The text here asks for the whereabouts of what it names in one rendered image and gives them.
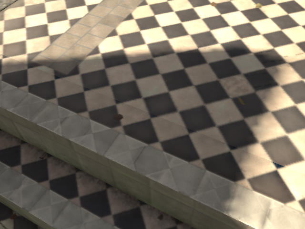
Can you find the stairs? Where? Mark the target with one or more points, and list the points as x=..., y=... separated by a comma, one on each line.
x=50, y=182

